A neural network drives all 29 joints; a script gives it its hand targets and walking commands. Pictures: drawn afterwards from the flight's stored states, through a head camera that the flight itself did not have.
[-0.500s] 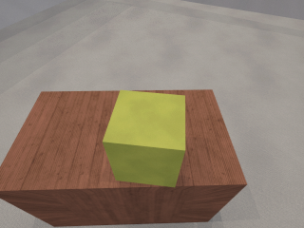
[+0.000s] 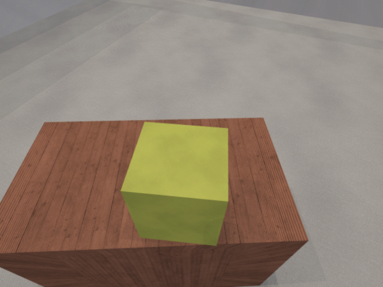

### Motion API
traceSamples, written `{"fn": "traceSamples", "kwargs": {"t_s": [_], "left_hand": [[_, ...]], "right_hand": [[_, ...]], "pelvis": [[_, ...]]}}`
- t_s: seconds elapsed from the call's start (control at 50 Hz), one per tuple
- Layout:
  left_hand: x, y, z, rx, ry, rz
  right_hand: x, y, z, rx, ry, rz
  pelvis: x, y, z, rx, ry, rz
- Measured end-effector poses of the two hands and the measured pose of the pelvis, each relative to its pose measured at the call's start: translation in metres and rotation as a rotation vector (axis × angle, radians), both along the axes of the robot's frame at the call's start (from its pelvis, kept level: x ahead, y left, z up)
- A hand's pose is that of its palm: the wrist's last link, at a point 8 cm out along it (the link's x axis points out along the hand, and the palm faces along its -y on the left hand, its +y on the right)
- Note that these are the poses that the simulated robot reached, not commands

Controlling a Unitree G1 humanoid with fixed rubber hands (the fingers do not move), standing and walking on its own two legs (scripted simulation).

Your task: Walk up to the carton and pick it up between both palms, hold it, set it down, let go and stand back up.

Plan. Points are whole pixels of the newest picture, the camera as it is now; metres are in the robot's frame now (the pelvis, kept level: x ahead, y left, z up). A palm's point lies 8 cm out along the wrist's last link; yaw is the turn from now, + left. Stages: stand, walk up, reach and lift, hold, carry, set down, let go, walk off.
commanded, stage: stand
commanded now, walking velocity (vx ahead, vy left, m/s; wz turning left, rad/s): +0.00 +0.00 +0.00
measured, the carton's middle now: (181, 185) +0.38 +0.03 -0.05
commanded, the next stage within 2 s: none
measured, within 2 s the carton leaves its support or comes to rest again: neither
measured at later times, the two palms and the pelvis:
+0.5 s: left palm out of the picture +0.08 +0.25 -0.11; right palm out of the picture +0.05 -0.26 -0.12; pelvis +0.00 +0.00 +0.00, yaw -1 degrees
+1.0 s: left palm out of the picture +0.03 +0.25 -0.12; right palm out of the picture +0.00 -0.25 -0.12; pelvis -0.01 +0.00 +0.00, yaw -1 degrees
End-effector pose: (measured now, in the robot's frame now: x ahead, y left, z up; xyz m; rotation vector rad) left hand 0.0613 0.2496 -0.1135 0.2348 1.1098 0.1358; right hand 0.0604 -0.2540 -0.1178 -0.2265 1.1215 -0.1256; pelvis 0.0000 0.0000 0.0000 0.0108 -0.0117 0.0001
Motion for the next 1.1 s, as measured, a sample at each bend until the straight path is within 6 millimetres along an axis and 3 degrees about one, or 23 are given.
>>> {"fn": "traceSamples", "kwargs": {"t_s": [0.22,0.46,1.1], "left_hand": [[0.013,-0.002,0.000,0.001,-0.014,-0.005],[0.017,-0.002,-0.001,0.000,-0.014,-0.014],[-0.040,0.003,-0.009,0.003,0.110,0.014]], "right_hand": [[0.006,-0.003,0.001,-0.006,-0.006,-0.010],[-0.007,-0.005,0.001,-0.016,0.018,-0.032],[-0.063,0.001,-0.006,-0.012,0.121,-0.067]], "pelvis": [[0.006,-0.001,0.000,-0.002,-0.008,-0.004],[0.004,-0.001,0.001,-0.002,-0.020,-0.010],[-0.015,0.003,0.004,-0.001,-0.024,-0.020]]}}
